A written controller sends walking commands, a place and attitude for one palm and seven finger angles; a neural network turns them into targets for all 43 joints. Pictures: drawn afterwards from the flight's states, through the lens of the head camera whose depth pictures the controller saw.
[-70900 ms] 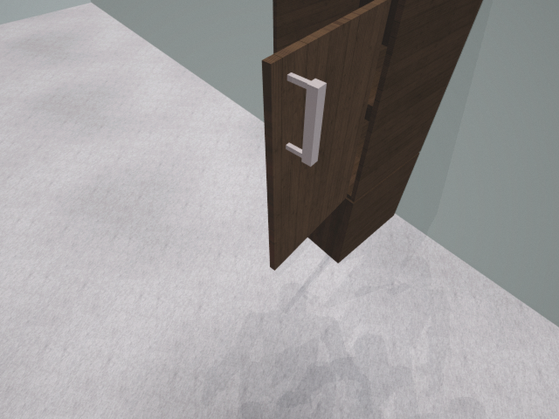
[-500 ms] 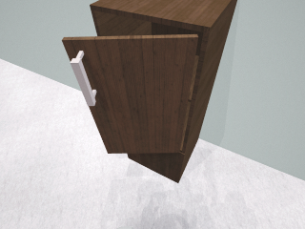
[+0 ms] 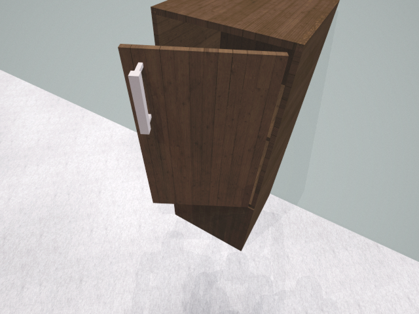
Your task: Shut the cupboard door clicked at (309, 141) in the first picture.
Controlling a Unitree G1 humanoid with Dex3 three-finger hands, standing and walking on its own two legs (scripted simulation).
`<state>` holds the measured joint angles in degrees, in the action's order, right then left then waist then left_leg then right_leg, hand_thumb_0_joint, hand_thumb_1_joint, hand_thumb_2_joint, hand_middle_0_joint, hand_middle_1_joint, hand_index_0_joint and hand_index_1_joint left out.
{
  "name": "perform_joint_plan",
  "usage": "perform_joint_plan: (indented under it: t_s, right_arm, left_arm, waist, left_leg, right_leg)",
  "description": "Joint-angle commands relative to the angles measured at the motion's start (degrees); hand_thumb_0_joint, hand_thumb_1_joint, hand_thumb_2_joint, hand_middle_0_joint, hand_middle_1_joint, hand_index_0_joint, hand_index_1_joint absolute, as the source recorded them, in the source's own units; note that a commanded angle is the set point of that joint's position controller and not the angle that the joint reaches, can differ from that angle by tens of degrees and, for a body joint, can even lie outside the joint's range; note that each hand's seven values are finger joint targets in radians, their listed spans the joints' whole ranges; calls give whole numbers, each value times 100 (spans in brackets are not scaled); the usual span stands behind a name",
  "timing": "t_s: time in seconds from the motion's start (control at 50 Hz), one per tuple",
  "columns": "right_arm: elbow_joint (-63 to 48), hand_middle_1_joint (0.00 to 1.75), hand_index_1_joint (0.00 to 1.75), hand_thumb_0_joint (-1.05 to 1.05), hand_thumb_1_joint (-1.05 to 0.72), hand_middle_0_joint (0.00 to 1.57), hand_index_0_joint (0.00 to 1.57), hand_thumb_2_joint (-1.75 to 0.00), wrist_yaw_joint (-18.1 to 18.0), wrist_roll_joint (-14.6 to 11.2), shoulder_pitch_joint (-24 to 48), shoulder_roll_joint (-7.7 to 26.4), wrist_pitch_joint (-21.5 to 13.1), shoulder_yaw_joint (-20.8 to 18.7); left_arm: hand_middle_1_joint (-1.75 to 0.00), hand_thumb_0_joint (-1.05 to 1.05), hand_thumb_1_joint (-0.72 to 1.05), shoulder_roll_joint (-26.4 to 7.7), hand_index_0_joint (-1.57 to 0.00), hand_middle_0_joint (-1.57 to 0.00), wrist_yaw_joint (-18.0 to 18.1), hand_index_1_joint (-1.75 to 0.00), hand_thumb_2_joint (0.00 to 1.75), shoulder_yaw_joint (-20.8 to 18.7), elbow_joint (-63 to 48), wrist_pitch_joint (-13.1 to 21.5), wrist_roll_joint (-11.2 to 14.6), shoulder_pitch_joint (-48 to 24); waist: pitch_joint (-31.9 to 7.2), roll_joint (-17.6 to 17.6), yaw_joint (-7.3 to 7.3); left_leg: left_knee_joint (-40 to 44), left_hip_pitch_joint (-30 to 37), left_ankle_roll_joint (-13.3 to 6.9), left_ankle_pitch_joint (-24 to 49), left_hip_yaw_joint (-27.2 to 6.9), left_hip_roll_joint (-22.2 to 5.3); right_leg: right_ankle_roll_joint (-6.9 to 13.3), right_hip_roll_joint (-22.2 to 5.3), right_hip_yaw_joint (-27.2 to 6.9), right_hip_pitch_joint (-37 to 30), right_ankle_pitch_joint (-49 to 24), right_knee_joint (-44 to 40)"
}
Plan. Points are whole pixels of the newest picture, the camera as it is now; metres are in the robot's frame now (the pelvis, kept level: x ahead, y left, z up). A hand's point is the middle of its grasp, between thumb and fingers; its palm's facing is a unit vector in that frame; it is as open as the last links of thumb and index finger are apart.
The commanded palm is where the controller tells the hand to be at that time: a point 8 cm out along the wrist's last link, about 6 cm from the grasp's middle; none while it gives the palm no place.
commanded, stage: come to a stop and stand still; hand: left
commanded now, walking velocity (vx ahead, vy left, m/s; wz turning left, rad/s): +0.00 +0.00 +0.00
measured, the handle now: (142, 99) +0.53 +0.20 +0.13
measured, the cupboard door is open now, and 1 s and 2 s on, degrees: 28 28 28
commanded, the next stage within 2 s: look again from close up in 0.14 s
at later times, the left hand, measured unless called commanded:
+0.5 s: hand out of the picture +0.01 +0.18 -0.17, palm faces +0.04 -0.98 -0.22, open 7.3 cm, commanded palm none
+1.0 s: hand (128, 271) +0.21 +0.18 -0.05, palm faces +0.24 -0.96 -0.15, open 7.2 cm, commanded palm +0.13 +0.22 -0.05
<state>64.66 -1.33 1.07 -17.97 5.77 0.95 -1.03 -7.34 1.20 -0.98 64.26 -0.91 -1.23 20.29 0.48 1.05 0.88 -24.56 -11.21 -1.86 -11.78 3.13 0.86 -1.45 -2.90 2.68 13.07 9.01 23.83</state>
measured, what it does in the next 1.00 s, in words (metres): stands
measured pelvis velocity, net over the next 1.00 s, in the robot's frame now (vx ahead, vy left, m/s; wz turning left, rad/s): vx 0.03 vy -0.02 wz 0.02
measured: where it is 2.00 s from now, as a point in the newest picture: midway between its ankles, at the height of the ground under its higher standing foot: outside the picture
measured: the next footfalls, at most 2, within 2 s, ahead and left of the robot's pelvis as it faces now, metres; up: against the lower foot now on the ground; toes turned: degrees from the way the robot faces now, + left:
none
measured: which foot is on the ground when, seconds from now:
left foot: down 0.00-1.00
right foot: down 0.00-1.00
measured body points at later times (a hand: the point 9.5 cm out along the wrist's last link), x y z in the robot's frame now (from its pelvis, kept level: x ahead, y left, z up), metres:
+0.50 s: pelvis +0.02 +0.01 -0.01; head +0.00 -0.01 +0.44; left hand +0.01 +0.23 -0.16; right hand +0.02 -0.21 -0.17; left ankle +0.02 +0.10 -0.74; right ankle +0.04 -0.13 -0.74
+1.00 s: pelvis +0.03 -0.02 -0.01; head +0.03 -0.03 +0.44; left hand +0.19 +0.23 -0.03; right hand +0.11 -0.27 -0.14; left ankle +0.02 +0.10 -0.74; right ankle +0.04 -0.13 -0.74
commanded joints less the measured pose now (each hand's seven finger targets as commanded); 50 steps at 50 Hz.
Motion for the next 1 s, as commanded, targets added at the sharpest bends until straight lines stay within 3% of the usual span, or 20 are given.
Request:
perform_joint_plan:
  t_s: [0.0,0.2,0.22,0.24,0.26,0.3,0.32,0.36,0.44,0.54,0.8,0.82,0.84,0.86,0.88,0.9,0.92,0.94,0.96,0.98]
  right_arm:
    - [-209,30,30,0,-90,20,20,-90,-33,-4,-330,591,-87,-122]
    - [-214,30,30,0,-90,20,20,-90,-55,-24,-389,507,-160,-93]
    - [-641,30,30,0,-90,20,20,-90,21,-58,323,841,-237,-33]
    - [-782,30,30,0,-90,20,20,-90,61,-35,70,535,-185,-20]
    - [-754,30,30,0,-90,20,20,-90,58,-6,-240,558,-220,-36]
    - [-769,30,30,0,-90,20,20,-90,58,5,-357,607,-263,-7]
    - [-797,30,30,0,-90,20,20,-90,44,-11,-268,630,-278,-10]
    - [-827,30,30,0,-90,20,20,-90,26,-34,-269,697,-295,-1]
    - [-753,30,30,0,-90,20,20,-90,19,-32,-325,776,-334,34]
    - [-627,30,30,0,-90,20,20,-90,10,-25,-363,838,-375,75]
    - [-378,30,30,0,-90,20,20,-90,-10,-24,-139,868,-346,98]
    - [-723,30,30,0,-90,20,20,-90,25,-91,288,1070,-328,32]
    - [-2344,30,30,0,-90,20,20,-90,-597,29,68,2335,-1404,-324]
    - [-2407,30,30,0,-90,20,20,-90,-545,-277,690,1390,-1722,12]
    - [-2242,30,30,0,-90,20,20,-90,-516,-274,764,1629,-1964,63]
    - [-2106,30,30,0,-90,20,20,-90,-383,-327,727,1175,-2079,72]
    - [-2356,30,30,0,-90,20,20,-90,-302,-341,609,1495,-2163,-97]
    - [-2576,30,30,0,-90,20,20,-90,-279,-278,665,1478,-2218,-195]
    - [-2717,30,30,0,-90,20,20,-90,-249,-239,775,1452,-2268,-228]
    - [-2916,30,30,0,-90,20,20,-90,-193,-238,832,1426,-2266,-322]
  left_arm:
    - [-30,0,90,-353,-20,-20,62,-30,90,-82,-159,90,-27,356]
    - [-30,0,90,-250,-20,-20,78,-30,90,-65,-82,152,-22,539]
    - [-30,0,90,-547,-20,-20,306,-30,90,62,65,235,-85,704]
    - [-30,0,90,-774,-20,-20,240,-30,90,13,-186,274,-23,483]
    - [-30,0,90,-762,-20,-20,199,-30,90,-45,-295,265,-37,309]
    - [-30,0,90,-609,-20,-20,149,-30,90,-5,-325,268,-23,317]
    - [-30,0,90,-514,-20,-20,131,-30,90,19,-325,273,-20,367]
    - [-30,0,90,-404,-20,-20,108,-30,90,60,-290,283,-17,335]
    - [-30,0,90,-451,-20,-20,95,-30,90,72,-302,290,8,232]
    - [-30,0,90,-592,-20,-20,102,-30,90,50,-338,320,39,111]
    - [-30,0,90,-800,-20,-20,92,-30,90,14,-376,298,56,-202]
    - [-30,0,90,-913,-20,-20,325,-30,90,11,-164,307,18,223]
    - [-30,0,90,-4472,-20,-20,241,-30,90,-2623,-9205,1992,612,-5264]
    - [-32,0,90,-1209,-22,-22,103,-32,90,-124,-7021,1428,704,-942]
    - [-34,0,90,-1410,-24,-24,384,-34,90,-553,-7249,1195,1021,-994]
    - [-36,0,90,136,-25,-25,353,-36,90,207,-5988,647,1040,517]
    - [-38,0,90,-503,-27,-27,411,-38,90,-147,-6777,890,1060,-694]
    - [-40,0,90,-712,-29,-29,357,-40,90,-557,-6575,1143,1039,-354]
    - [-42,0,90,-584,-31,-31,211,-42,90,-571,-6159,1450,1086,152]
    - [-44,0,90,-615,-33,-33,-2,-44,90,-910,-5622,1737,1167,1079]
  waist:
    - [724,-7,-17]
    - [547,-127,-25]
    - [609,-369,154]
    - [-1,-348,-85]
    - [95,-480,-236]
    - [-61,-778,-179]
    - [55,-752,-127]
    - [337,-278,-102]
    - [683,8,-77]
    - [454,172,-83]
    - [191,-74,-62]
    - [314,1070,117]
    - [-1546,250,-757]
    - [-2380,-1594,-140]
    - [-2270,-1928,53]
    - [-1350,-1170,-127]
    - [-474,-986,-352]
    - [-186,-404,-307]
    - [245,303,-220]
    - [366,782,36]
  left_leg:
    - [975,-872,-25,-1546,-760,-604]
    - [827,-687,-14,-1007,-686,-616]
    - [-258,-806,223,-460,-189,-642]
    - [-323,-521,219,-972,-291,-244]
    - [-101,-448,125,-943,-412,-334]
    - [252,-701,-1,-1051,-725,-555]
    - [448,-842,-48,-1101,-864,-629]
    - [622,-1045,-102,-1087,-975,-670]
    - [751,-977,-95,-727,-901,-620]
    - [557,-456,-69,292,-665,-564]
    - [476,-137,20,681,-488,-584]
    - [-581,-499,159,823,-347,-794]
    - [-569,1148,-52,1555,-297,-503]
    - [-478,1231,6,2353,-17,-155]
    - [-386,1096,249,2453,-79,-186]
    - [-221,360,245,1782,-238,-213]
    - [-330,-193,248,809,-431,-159]
    - [-413,-688,215,235,-453,-101]
    - [-581,-1181,192,-205,-443,-24]
    - [-741,-1564,212,-356,-434,24]
  right_leg:
    - [97,-229,-457,166,1151,-518]
    - [151,-275,-457,126,622,-397]
    - [249,-441,-401,156,103,-160]
    - [372,-594,-808,342,1671,-378]
    - [426,-543,-705,712,1983,-195]
    - [389,-277,-344,396,1395,175]
    - [364,-210,-285,272,1089,247]
    - [350,-182,-265,144,774,252]
    - [326,-233,-327,155,514,129]
    - [312,-341,-393,6,24,37]
    - [336,-422,-443,-354,-588,-38]
    - [227,-629,-612,-307,-2372,104]
    - [212,-116,-489,-115,-1584,728]
    - [290,271,57,-51,-763,998]
    - [356,301,171,-124,-486,747]
    - [231,190,289,147,-232,675]
    - [216,144,210,444,-68,615]
    - [220,144,279,764,410,608]
    - [192,178,302,1159,906,655]
    - [229,194,302,1263,1238,741]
